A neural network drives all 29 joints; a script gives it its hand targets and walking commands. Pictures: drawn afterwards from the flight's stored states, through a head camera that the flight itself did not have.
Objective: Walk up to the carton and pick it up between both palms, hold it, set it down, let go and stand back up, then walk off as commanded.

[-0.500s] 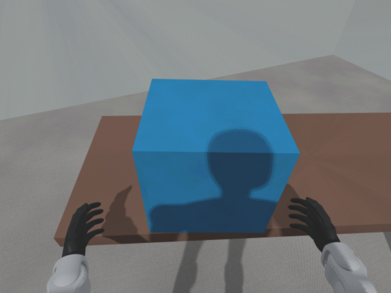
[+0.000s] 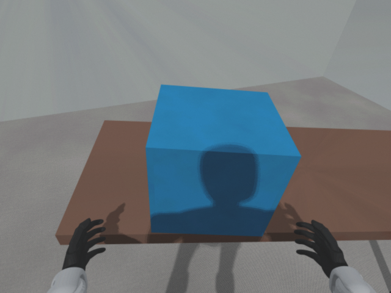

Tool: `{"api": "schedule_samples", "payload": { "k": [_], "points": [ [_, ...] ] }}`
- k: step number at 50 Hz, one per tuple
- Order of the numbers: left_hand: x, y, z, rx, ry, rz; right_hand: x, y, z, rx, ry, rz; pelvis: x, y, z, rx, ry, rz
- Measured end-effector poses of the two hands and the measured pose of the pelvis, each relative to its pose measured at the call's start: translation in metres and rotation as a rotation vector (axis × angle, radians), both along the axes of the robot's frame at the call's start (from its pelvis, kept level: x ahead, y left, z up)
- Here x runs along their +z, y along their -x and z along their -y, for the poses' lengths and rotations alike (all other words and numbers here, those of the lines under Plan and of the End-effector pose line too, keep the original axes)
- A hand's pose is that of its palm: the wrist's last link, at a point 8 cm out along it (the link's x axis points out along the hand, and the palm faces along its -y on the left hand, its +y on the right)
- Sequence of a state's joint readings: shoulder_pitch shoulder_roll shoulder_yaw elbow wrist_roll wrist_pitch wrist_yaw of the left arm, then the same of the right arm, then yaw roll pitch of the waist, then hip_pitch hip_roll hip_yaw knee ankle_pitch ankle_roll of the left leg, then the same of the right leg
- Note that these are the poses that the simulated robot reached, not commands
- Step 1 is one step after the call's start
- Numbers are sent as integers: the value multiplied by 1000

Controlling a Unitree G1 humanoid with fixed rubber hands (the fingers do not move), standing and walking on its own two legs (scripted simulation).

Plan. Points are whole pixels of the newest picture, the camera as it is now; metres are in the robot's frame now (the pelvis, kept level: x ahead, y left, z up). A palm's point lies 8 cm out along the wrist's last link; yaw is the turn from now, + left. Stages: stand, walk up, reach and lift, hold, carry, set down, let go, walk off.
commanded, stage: set down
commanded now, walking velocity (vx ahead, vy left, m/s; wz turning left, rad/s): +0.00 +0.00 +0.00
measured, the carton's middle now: (211, 160) +0.46 -0.04 +0.06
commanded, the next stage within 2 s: let go in 1.16 s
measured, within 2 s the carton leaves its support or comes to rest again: neither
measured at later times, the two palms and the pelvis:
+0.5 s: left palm (90, 268) +0.22 +0.22 -0.03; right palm (319, 259) +0.24 -0.27 -0.02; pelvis +0.04 -0.01 +0.00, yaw +0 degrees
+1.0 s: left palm (83, 285) +0.20 +0.23 -0.06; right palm (311, 279) +0.21 -0.25 -0.06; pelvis +0.06 +0.00 +0.00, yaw +0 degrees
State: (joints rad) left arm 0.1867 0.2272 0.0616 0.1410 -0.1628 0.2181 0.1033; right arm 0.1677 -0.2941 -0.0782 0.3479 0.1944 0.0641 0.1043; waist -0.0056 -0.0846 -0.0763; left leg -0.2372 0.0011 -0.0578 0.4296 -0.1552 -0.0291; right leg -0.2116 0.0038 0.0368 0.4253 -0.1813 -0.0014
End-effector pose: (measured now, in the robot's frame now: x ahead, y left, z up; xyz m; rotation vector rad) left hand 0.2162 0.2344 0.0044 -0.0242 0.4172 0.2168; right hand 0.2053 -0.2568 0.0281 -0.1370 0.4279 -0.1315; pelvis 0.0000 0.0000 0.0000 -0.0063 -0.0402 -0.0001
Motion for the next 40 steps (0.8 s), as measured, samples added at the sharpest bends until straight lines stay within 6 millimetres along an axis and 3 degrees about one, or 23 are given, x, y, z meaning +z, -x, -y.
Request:
{"api": "schedule_samples", "payload": {
  "k": [8,14,19,23,29,40],
  "points": [
    [-1,-1,-2,24,-28,-30,-6,-7,-10,72,-50,-23,1,-7,-3,0,1,-7],
    [-17,8,16,-42,-40,-169,-33,-12,-3,45,-113,-93,2,-16,3,0,-8,-17],
    [-24,8,17,-47,-61,-230,-50,-16,3,4,-116,-119,2,-27,6,0,-11,-27],
    [-24,-1,18,-46,-68,-206,-50,-25,8,-14,-95,-92,2,-38,8,0,-14,-43],
    [-42,-5,18,-74,-34,-257,-48,-38,6,-24,-60,-64,3,-52,8,0,-12,-63],
    [-61,18,6,-64,-29,-335,-56,-32,-4,-12,-25,-91,4,-63,0,-1,-2,-55]
  ]
}}
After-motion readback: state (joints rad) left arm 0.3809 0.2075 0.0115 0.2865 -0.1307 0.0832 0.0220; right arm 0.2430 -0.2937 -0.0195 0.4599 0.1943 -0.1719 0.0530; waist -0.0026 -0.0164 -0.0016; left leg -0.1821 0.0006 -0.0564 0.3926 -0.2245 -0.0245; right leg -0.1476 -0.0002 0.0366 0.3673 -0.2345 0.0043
